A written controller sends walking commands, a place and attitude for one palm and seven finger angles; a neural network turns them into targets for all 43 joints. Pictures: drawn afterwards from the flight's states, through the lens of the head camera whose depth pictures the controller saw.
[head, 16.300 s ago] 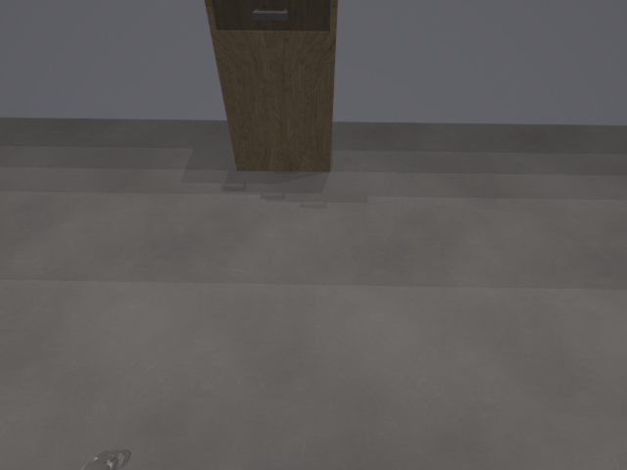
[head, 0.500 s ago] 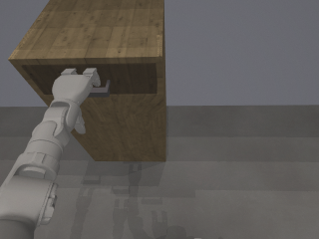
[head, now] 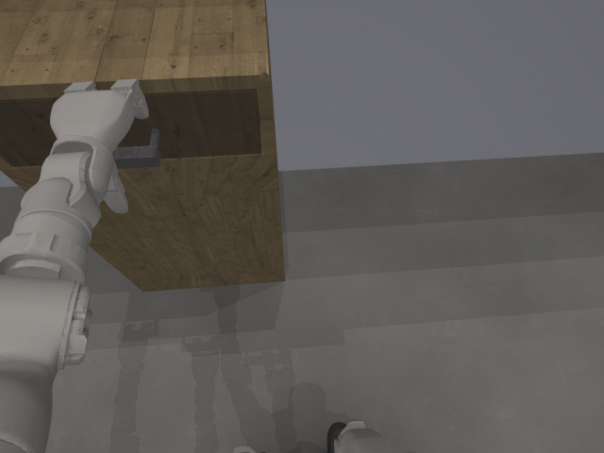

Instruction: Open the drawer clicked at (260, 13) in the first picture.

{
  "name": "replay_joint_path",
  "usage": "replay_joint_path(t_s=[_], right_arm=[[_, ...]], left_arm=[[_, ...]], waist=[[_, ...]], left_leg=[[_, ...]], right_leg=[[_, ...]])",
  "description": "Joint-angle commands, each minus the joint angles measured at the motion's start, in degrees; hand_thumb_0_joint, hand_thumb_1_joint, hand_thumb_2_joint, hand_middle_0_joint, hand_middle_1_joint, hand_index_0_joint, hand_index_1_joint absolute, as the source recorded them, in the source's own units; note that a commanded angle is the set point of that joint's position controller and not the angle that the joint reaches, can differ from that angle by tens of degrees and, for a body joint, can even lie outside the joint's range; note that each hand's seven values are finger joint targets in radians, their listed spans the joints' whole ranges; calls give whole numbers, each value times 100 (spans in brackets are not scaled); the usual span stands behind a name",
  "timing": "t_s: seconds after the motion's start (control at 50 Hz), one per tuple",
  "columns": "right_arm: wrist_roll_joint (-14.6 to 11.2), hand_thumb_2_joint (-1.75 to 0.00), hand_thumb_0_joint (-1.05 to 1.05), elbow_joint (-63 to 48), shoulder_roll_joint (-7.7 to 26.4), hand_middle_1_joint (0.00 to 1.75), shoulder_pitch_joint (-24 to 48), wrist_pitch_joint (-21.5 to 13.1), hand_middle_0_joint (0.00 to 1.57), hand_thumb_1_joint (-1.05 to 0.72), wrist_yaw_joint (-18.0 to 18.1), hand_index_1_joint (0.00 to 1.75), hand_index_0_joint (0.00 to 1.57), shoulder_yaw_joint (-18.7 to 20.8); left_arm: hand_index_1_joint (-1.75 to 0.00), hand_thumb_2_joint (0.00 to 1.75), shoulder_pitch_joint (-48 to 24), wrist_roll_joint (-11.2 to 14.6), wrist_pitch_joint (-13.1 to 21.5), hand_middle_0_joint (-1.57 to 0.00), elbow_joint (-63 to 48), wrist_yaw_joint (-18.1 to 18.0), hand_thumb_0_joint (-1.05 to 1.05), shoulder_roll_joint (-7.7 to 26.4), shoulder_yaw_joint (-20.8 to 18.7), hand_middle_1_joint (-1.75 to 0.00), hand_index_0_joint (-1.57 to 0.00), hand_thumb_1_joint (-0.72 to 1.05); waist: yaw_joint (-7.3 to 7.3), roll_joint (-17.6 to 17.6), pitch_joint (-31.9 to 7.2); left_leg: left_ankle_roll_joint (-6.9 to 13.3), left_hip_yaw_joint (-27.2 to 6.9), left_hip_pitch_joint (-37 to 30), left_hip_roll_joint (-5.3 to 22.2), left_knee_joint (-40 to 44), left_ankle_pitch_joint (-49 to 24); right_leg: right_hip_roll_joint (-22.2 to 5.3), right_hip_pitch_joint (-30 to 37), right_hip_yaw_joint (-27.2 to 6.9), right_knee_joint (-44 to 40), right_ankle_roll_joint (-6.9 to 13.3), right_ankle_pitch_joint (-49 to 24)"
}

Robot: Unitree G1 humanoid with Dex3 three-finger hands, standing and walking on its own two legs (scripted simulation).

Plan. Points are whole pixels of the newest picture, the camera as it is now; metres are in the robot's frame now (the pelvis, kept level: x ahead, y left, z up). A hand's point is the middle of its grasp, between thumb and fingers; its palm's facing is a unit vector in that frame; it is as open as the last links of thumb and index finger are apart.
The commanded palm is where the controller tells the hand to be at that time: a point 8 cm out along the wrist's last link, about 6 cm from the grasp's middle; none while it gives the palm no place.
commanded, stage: move the hooked fingers above the handle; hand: left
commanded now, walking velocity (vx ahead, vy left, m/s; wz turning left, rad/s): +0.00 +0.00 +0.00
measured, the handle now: (119, 147) +0.57 +0.24 +0.00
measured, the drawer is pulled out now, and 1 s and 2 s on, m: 0.00 0.00 0.00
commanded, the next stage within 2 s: lower the fingers behind the handle in 0.64 s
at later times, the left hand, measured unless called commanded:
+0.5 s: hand (106, 147) +0.52 +0.23 +0.06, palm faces -0.08 -0.02 -1.00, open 13.8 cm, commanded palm +0.51 +0.23 +0.12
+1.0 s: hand (118, 158) +0.51 +0.22 +0.05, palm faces -0.10 -0.01 -0.99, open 13.8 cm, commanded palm +0.50 +0.23 +0.10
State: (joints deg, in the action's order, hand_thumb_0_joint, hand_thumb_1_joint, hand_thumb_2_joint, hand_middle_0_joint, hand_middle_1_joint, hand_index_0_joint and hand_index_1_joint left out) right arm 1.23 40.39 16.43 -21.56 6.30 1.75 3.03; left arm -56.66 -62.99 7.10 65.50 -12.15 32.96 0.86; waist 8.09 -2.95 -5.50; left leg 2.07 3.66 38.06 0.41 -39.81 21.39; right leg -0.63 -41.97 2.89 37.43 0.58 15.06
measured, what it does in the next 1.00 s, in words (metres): stands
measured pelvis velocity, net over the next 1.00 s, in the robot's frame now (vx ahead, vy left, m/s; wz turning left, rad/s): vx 0.01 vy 0.00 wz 0.01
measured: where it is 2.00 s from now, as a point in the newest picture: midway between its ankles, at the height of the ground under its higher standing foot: outside the picture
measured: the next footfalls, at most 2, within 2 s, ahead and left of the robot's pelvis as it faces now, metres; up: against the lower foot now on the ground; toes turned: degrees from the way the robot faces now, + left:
none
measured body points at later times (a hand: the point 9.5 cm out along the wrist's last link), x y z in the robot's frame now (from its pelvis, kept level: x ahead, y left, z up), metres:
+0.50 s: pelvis +0.01 +0.01 +0.00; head +0.13 +0.00 +0.43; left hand +0.52 +0.23 +0.11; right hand +0.01 -0.27 -0.13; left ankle -0.04 +0.09 -0.71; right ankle +0.02 -0.12 -0.71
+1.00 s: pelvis +0.01 +0.00 +0.00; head +0.12 -0.02 +0.44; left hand +0.51 +0.22 +0.10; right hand +0.01 -0.28 -0.13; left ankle -0.04 +0.09 -0.71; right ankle +0.02 -0.12 -0.71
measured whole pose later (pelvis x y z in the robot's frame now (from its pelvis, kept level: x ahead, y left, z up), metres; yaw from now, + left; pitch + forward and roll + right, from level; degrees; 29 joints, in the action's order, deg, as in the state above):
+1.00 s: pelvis +0.01 +0.00 +0.00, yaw +0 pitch +20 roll -1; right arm 1.5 39.9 15.7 -19.7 7.0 1.7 2.5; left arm -53.6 -62.5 8.0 64.1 -12.5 31.5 1.0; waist 6.9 -3.5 -6.0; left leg 1.7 2.9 37.7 0.6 -39.9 22.0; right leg -0.4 -41.5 3.4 37.6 0.8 15.9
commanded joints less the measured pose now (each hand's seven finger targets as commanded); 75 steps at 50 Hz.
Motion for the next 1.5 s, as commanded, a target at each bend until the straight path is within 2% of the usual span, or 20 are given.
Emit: replay_joint_path(t_s=[0.0,0.14,0.16,0.24,0.3,0.32,0.36,0.4,0.44,0.48,0.62,0.7,0.76,0.88,0.92,1.08,1.18,1.26,1.4,1.48], right_arm=[[36,-90,0,-304,922,30,-915,-3,20,-90,70,30,20,293],[4,-90,0,-305,951,30,-888,85,20,-90,58,30,20,275],[1,-90,0,-325,921,30,-871,78,20,-90,59,30,20,280],[11,-90,0,-277,915,30,-925,50,20,-90,96,30,20,296],[38,-90,0,-201,880,30,-1002,20,20,-90,85,30,20,339],[36,-90,0,-198,900,30,-990,33,20,-90,74,30,20,320],[23,-90,0,-189,879,30,-967,41,20,-90,69,30,20,293],[36,-90,0,-196,914,30,-965,49,20,-90,77,30,20,274],[42,-90,0,-242,857,30,-939,49,20,-90,48,30,20,286],[35,-90,0,-252,880,30,-936,85,20,-90,43,30,20,294],[53,-90,0,-271,827,30,-868,116,20,-90,-2,30,20,347],[51,-90,0,-266,830,30,-780,131,20,-90,-6,30,20,318],[16,-90,0,-227,827,30,-750,129,20,-90,-14,30,20,306],[22,-90,0,-266,837,30,-791,60,20,-90,77,30,20,298],[40,-90,0,-271,851,30,-796,44,20,-90,96,30,20,293],[86,-90,0,-257,909,30,-771,40,20,-90,79,30,20,280],[65,-90,0,-210,918,30,-850,15,20,-90,86,30,20,312],[69,-90,0,-122,966,30,-926,-20,20,-90,141,30,20,290],[136,-90,0,-104,944,30,-1042,-35,20,-90,87,30,20,294],[151,-90,0,-102,963,30,-1010,-5,20,-90,75,30,20,282]], left_arm=[[-120,30,-2462,103,10,-30,-1066,-206,0,1859,-583,-120,-30,-50],[-120,30,-2218,113,-34,-30,-1106,-215,0,1870,-594,-120,-30,-50],[-120,30,-2402,119,-18,-30,-1205,-221,0,1660,-404,-120,-30,-50],[-120,30,-2648,119,115,-30,-1463,-233,0,1822,-512,-120,-30,-50],[-120,30,-2843,173,192,-30,-1530,-251,0,1462,-281,-120,-30,-50],[-120,30,-2591,195,161,-30,-1387,-257,0,1679,-497,-120,-30,-50],[-120,30,-2719,186,74,-30,-1166,-262,0,1423,-244,-120,-30,-50],[-120,30,-2729,145,61,-30,-1228,-282,0,1774,-488,-120,-30,-50],[-120,30,-2632,141,27,-30,-1262,-250,0,1445,-283,-120,-30,-50],[-120,30,-2341,187,29,-30,-1246,-190,0,1523,-432,-120,-30,-50],[-120,30,-2397,216,150,-30,-1774,-204,0,1203,-272,-120,-30,-50],[-120,30,-2334,189,73,-30,-1727,-330,0,1396,-425,-120,-30,-50],[-120,30,-2182,159,-117,-30,-1236,-358,0,1038,-139,-120,-30,-50],[-120,30,-2530,140,17,-30,-1312,-282,0,1262,-217,-120,-30,-50],[-120,30,-2237,143,116,-30,-1265,-275,0,1558,-477,-120,-30,-50],[-120,30,-2015,96,157,-30,-1136,-487,0,1851,-708,-120,-30,-50],[-120,30,-2158,98,168,-30,-1128,-488,0,1607,-469,-120,-30,-50],[-120,30,-2357,111,262,-30,-1054,-474,0,1852,-543,-120,-30,-50],[-120,30,-2216,90,324,-30,-963,-493,0,1646,-461,-120,-30,-50],[-120,30,-2200,80,328,-30,-931,-562,0,1691,-561,-120,-30,-50]], waist=[[-91,-250,-3056],[-120,-40,-2749],[-39,-116,-2710],[-11,-250,-2876],[111,-402,-2908],[4,-367,-2884],[138,-176,-2570],[30,-305,-2893],[1,-476,-2904],[-53,-198,-3008],[-85,-384,-2935],[-127,-268,-2911],[-18,1,-2387],[55,-7,-2709],[-63,-32,-2843],[-80,98,-2867],[72,9,-2820],[166,10,-2760],[88,-420,-3047],[119,-137,-2921]], left_leg=[[23,-346,-1251,-124,115,-3012],[32,-341,-1094,-88,201,-2793],[39,-341,-1160,-87,221,-2695],[27,-401,-1363,-75,183,-2844],[-10,-488,-1725,-27,106,-3218],[-7,-449,-1646,-47,89,-3239],[3,-442,-1428,-70,120,-2943],[-3,-432,-1452,-81,92,-3170],[-38,-449,-1646,-48,59,-3529],[-45,-473,-1707,-20,24,-3884],[-81,-530,-1965,27,63,-4099],[-48,-464,-1734,-27,138,-3833],[-28,-415,-1462,-56,222,-3180],[31,-363,-1338,-131,159,-2894],[47,-325,-1224,-150,107,-2860],[69,-246,-688,-188,-57,-2641],[65,-277,-791,-168,-132,-2512],[89,-307,-584,-191,-202,-2134],[22,-401,-831,-140,-421,-2598],[41,-416,-603,-125,-486,-2501]], right_leg=[[260,1868,-230,-53,126,-2075],[277,1805,-182,-118,111,-1880],[283,1731,-183,-160,116,-1810],[275,1696,-184,-137,116,-1822],[292,1412,-148,-162,111,-1808],[294,1486,-148,-138,115,-1847],[301,1390,-121,-170,107,-1751],[275,1604,-153,-93,110,-1956],[286,1512,-126,-92,122,-2018],[303,1649,-117,-78,108,-2205],[304,1535,-95,-122,104,-2133],[280,1774,-111,-119,110,-2201],[294,1603,-74,-215,112,-1892],[262,1816,-187,-157,112,-2061],[251,1935,-220,-90,107,-2128],[227,2008,-280,75,90,-2288],[246,1673,-248,62,82,-2037],[235,1517,-281,97,68,-1770],[275,1113,-202,295,110,-1746],[294,1038,-180,365,112,-1709]])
